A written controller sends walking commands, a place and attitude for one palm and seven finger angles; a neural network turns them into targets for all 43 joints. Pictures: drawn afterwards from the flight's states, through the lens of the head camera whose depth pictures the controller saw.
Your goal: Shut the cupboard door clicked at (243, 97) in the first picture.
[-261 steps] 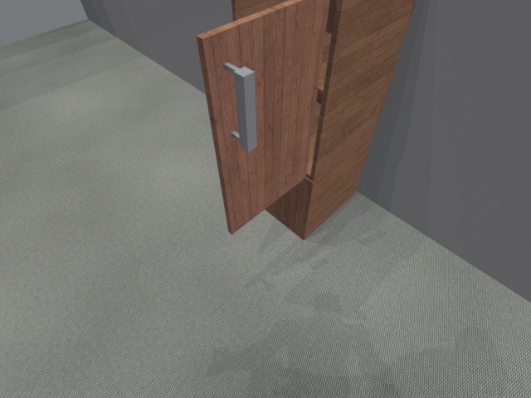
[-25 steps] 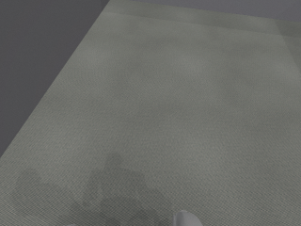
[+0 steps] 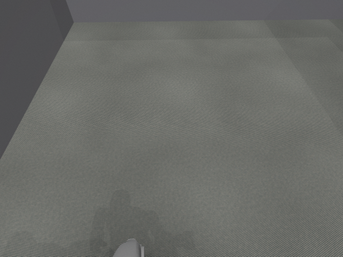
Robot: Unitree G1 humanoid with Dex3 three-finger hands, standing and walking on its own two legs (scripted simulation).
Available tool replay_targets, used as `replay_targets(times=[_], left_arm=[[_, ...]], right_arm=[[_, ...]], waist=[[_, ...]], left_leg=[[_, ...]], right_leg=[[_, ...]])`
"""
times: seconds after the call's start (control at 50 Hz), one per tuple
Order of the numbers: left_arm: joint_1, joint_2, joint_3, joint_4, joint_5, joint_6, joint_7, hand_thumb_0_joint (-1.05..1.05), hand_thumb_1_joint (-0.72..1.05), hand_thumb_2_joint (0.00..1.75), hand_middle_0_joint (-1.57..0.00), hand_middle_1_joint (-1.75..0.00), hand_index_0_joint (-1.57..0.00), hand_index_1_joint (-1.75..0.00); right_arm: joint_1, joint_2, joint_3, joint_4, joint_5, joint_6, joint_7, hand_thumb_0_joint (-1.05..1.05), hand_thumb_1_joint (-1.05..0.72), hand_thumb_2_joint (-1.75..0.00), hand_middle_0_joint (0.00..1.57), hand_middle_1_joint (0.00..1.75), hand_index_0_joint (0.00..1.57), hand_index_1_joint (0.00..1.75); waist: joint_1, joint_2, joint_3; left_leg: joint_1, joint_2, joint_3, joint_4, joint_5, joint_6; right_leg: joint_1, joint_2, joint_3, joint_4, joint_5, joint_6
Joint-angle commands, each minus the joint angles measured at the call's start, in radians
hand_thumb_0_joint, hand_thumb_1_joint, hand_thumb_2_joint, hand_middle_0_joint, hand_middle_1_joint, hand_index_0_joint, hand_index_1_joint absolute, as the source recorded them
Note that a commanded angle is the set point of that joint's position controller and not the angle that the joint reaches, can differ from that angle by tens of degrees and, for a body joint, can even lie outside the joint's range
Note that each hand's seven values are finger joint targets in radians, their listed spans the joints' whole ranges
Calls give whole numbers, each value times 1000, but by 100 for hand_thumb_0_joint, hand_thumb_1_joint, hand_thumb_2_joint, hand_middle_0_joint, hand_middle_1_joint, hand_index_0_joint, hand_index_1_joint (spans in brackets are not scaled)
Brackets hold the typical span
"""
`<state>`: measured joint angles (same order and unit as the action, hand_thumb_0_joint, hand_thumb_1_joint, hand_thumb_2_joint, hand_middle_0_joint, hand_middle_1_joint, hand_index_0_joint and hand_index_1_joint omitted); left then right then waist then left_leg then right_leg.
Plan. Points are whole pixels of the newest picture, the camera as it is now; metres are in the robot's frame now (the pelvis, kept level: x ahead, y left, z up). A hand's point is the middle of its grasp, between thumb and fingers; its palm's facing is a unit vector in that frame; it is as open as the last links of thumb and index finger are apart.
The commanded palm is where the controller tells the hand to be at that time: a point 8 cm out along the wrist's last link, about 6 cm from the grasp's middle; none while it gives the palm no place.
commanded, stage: walk around to get in front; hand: left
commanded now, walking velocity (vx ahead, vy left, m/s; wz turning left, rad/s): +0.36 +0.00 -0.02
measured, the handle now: out of the picture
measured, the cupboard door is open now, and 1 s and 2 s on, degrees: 90 90 90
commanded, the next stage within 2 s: walk to a spot facing it in 0.04 s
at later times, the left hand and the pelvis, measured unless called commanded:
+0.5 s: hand (109, 203) +0.28 +0.21 -0.17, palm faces +0.12 -0.97 -0.19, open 7.3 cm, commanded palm none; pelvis +0.20 +0.01 -0.01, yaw +8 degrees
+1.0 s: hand (95, 230) +0.21 +0.24 -0.20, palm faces +0.46 -0.85 -0.26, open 7.4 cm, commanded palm none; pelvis +0.26 +0.01 -0.02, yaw +27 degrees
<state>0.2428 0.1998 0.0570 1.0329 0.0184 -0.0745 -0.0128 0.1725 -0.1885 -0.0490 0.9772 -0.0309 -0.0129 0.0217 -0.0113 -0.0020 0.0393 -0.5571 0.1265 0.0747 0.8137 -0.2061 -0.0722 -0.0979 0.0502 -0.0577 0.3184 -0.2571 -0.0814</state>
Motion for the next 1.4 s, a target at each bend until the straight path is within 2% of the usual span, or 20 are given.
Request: replay_targets(times=[0.0,0.06,0.1,0.14,0.16,0.22,0.3,0.46,0.48,0.52,0.62,0.8,0.82,0.86,0.88,0.94,1.16,1.2,1.28,1.38], left_arm=[[129,127,18,13,-3,-18,12,0,90,90,-20,-30,-20,-30],[136,143,17,34,-1,-17,18,0,90,90,-20,-30,-20,-30],[101,141,17,25,-8,-18,20,0,90,90,-20,-30,-20,-30],[163,56,-8,-6,-26,-18,10,0,90,90,-20,-30,-20,-30],[90,88,-7,-29,-20,-12,18,0,90,90,-20,-30,-20,-30],[16,43,-3,-35,1,16,14,0,90,90,-20,-30,-20,-30],[69,18,-6,-29,-1,55,10,0,90,90,-20,-30,-20,-30],[-14,66,24,-97,-5,67,23,0,90,90,-20,-30,-20,-30],[18,93,32,-94,-6,58,28,0,90,90,-20,-30,-20,-30],[89,250,63,-91,7,50,42,0,90,90,-20,-30,-20,-30],[-54,132,26,-133,0,54,50,0,90,90,-20,-30,-20,-30],[-26,201,48,-144,4,56,36,0,90,90,-20,-30,-20,-30],[-40,196,44,-156,-4,58,33,0,90,90,-20,-30,-20,-30],[-107,107,14,-231,-12,71,28,0,90,90,-20,-30,-20,-30],[-126,136,19,-248,-6,85,33,0,90,90,-20,-30,-20,-30],[-123,134,31,-206,5,103,27,0,90,90,-20,-30,-20,-30],[48,146,33,-187,-3,83,24,0,90,90,-20,-30,-20,-30],[82,306,62,-189,19,64,40,0,90,90,-20,-30,-20,-30],[-62,180,25,-223,3,66,49,0,90,90,-20,-30,-20,-30],[30,192,32,-193,6,58,48,0,90,90,-20,-30,-20,-30]], right_arm=[[-105,-59,-6,-88,9,-32,11,0,-90,-90,20,30,20,30],[-103,-71,-10,-78,7,-39,9,0,-90,-90,20,30,20,30],[115,-110,-19,-3,-3,-49,-10,0,-90,-90,20,30,20,30],[366,-268,-45,57,-16,-53,-32,0,-90,-90,20,30,20,30],[340,-256,-40,52,-2,-37,-41,0,-90,-90,20,30,20,30],[166,-137,-7,18,7,-49,-50,0,-90,-90,20,30,20,30],[102,-145,-4,8,8,-47,-54,0,-90,-90,20,30,20,30],[69,-177,-37,-9,11,14,-45,0,-90,-90,20,30,20,30],[58,-160,-38,-18,16,16,-41,0,-90,-90,20,30,20,30],[60,-87,-34,-58,21,22,-34,0,-90,-90,20,30,20,30],[55,-72,-31,-42,16,53,-12,0,-90,-90,20,30,20,30],[24,-101,-25,-102,12,42,6,0,-90,-90,20,30,20,30],[99,-150,-38,-86,7,36,3,0,-90,-90,20,30,20,30],[228,-335,-83,-76,9,30,-15,0,-90,-90,20,30,20,30],[205,-341,-81,-76,7,37,-19,0,-90,-90,20,30,20,30],[12,-272,-64,-129,3,31,-32,0,-90,-90,20,30,20,30],[-95,-253,-70,-163,13,49,-21,0,-90,-90,20,30,20,30],[-97,-129,-53,-201,24,48,-12,0,-90,-90,20,30,20,30],[-68,-144,-55,-146,14,71,5,0,-90,-90,20,30,20,30],[-129,-90,-32,-151,22,69,16,0,-90,-90,20,30,20,30]], waist=[[50,-118,10],[24,-87,11],[-82,-43,-73],[-125,278,-288],[-119,171,-218],[-23,146,19],[28,125,-102],[38,153,-69],[58,92,-89],[89,-321,-135],[9,-219,-60],[-8,-166,-99],[-55,-66,-152],[-118,311,-243],[-105,177,-228],[-34,208,-69],[53,124,-101],[83,-372,-95],[-3,-250,-50],[44,-179,-70]], left_leg=[[-56,-15,14,-119,11,21],[69,-59,46,-219,-15,48],[414,-91,58,-329,85,89],[831,343,-500,-412,422,311],[736,363,-531,-447,480,356],[338,229,-357,-541,440,279],[290,121,-192,-486,537,226],[159,67,-305,-415,220,179],[94,22,-283,-356,139,138],[-67,-150,-38,106,-427,23],[-44,-50,-28,318,-275,-2],[251,-114,97,-246,-52,32],[425,-87,63,-339,120,51],[631,322,-470,-404,740,299],[577,348,-437,-415,552,335],[330,190,-338,-486,158,234],[159,36,-299,-342,89,155],[-82,-200,-65,127,-403,21],[-49,-85,-90,419,-264,9],[31,-100,10,110,-233,-6]], right_leg=[[140,-298,175,-80,450,-99],[137,-297,161,2,600,-77],[-1,-231,79,266,712,-21],[-402,-12,-24,865,-235,62],[-448,-51,74,987,-298,54],[-452,-147,78,933,-159,97],[-263,-119,23,628,-134,127],[-68,-67,-7,250,17,139],[51,-119,44,122,82,130],[129,-572,404,-44,261,-47],[8,-408,29,35,533,-33],[-6,-392,-133,270,623,42],[-105,-377,-147,410,514,80],[-488,-161,-56,855,-424,175],[-501,-179,38,926,-403,162],[-490,-185,66,884,-208,165],[-50,-83,0,182,7,149],[51,-529,458,-89,105,-17],[-59,-389,137,23,365,-26],[55,-385,1,81,576,-14]])
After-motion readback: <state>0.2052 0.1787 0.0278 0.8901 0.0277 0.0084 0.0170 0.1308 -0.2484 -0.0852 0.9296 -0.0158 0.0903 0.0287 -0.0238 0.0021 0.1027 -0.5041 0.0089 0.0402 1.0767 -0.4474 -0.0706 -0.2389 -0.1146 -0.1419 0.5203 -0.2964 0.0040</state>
